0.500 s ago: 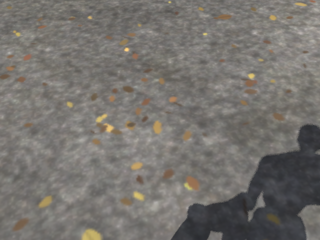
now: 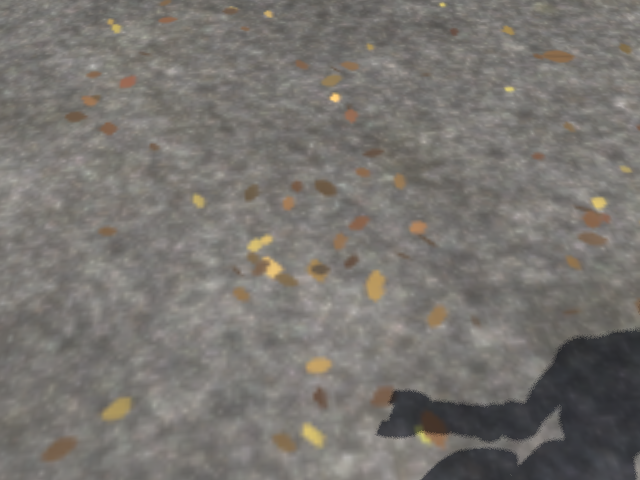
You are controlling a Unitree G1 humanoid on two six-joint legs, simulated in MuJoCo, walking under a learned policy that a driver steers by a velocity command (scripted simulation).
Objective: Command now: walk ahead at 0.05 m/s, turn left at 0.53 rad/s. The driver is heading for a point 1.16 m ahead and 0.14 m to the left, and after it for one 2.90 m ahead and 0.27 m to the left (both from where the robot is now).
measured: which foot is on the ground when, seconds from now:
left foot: down 0.00-0.12, up 0.14-0.52, down 0.54-1.00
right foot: up 0.00-0.08, down 0.10-0.54, up 0.56-0.92, down 0.94-1.00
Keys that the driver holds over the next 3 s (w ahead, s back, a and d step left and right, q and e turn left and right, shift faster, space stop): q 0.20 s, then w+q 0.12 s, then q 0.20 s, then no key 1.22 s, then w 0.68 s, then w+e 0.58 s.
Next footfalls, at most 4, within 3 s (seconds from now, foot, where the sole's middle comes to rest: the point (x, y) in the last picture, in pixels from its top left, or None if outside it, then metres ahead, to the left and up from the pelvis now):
0.10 right None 0.10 -0.15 -0.77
0.54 left None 0.08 0.12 -0.77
0.94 right None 0.20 -0.08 -0.77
2.44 left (177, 478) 0.45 0.28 -0.77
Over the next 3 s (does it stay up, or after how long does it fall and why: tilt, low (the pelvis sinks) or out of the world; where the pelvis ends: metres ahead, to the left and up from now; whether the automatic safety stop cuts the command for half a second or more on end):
stays up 0.62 0.20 -0.02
